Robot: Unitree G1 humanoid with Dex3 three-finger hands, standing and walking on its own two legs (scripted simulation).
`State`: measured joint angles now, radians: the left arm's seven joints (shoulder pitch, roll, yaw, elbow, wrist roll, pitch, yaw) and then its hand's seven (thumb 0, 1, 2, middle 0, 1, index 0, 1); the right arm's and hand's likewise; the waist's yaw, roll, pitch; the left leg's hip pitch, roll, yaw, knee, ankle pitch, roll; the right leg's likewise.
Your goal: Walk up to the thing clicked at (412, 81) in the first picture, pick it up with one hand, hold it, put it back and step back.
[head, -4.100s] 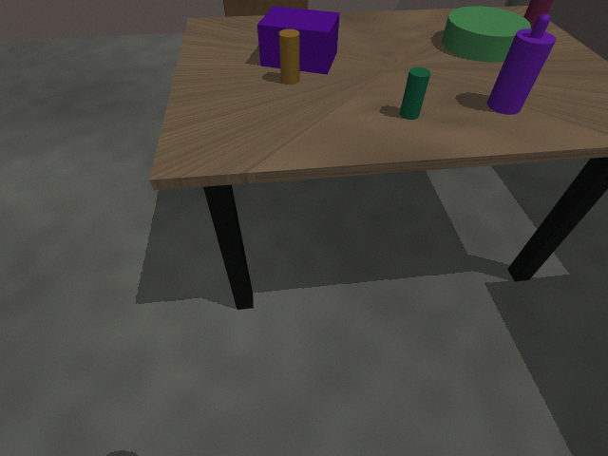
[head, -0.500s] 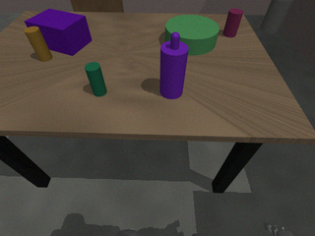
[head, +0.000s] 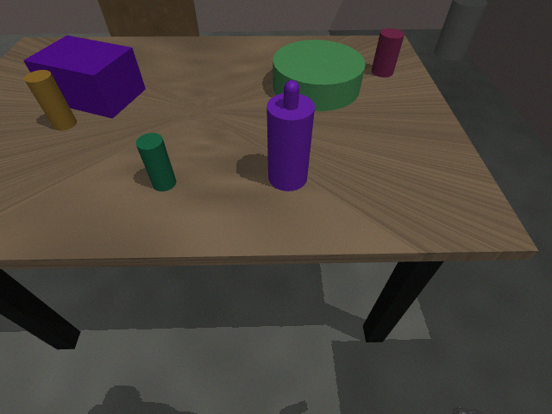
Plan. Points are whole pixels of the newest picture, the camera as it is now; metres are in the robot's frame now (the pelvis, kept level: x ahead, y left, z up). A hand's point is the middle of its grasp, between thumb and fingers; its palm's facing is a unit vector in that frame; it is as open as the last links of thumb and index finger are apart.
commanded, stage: walk up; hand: left
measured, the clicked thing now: (157, 163) +0.57 +0.25 +0.01
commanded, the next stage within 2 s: stand in 0.72 s
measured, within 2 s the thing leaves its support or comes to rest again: neither
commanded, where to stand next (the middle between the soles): +0.07 +0.02 m, yaw +0 degrees
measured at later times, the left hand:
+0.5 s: hand out of the picture +0.10 +0.25 -0.15, palm faces -0.05 -0.93 -0.37, open 7.4 cm
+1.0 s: hand out of the picture +0.11 +0.24 -0.15, palm faces -0.06 -0.94 -0.34, open 7.4 cm
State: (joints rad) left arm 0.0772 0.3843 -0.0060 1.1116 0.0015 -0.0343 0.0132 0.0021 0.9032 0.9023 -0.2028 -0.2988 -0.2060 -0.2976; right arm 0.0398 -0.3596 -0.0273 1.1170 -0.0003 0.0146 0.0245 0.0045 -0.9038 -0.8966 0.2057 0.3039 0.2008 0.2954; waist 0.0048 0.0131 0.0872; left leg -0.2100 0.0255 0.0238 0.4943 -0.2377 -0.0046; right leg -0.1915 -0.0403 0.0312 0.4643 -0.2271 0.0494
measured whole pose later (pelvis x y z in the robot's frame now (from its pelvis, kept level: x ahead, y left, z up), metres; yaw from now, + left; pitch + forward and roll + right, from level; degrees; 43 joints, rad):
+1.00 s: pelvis +0.02 -0.01 +0.01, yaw -1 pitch -2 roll +0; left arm 0.09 0.36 0.00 1.12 0.01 -0.01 0.00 0.00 0.90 0.90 -0.20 -0.30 -0.21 -0.30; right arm 0.07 -0.34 -0.02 1.15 -0.01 -0.01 0.02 0.00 -0.90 -0.90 0.21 0.30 0.20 0.30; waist -0.01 -0.01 0.06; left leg -0.12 0.03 0.05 0.34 -0.18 -0.02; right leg -0.13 -0.04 0.05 0.35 -0.18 0.04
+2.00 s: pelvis +0.02 -0.01 +0.01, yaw -1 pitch -2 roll +0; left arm 0.11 0.36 0.00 1.12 0.01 -0.01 0.00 0.00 0.90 0.90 -0.20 -0.30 -0.21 -0.30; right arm 0.09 -0.35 -0.01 1.14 -0.01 -0.01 0.01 0.00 -0.90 -0.90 0.21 0.30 0.20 0.30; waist 0.00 0.00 0.06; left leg -0.10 0.04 0.03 0.33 -0.19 -0.03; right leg -0.10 -0.03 0.03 0.33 -0.19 0.03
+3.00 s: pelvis +0.03 -0.01 +0.01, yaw +0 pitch -2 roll +0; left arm 0.13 0.36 0.00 1.11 0.01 -0.01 0.00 0.00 0.90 0.90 -0.20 -0.30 -0.21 -0.30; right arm 0.10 -0.35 -0.01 1.14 -0.01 -0.01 0.01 0.00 -0.90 -0.90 0.21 0.30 0.20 0.30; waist 0.00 0.00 0.06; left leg -0.10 0.04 0.03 0.33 -0.19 -0.03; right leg -0.10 -0.03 0.03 0.33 -0.20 0.03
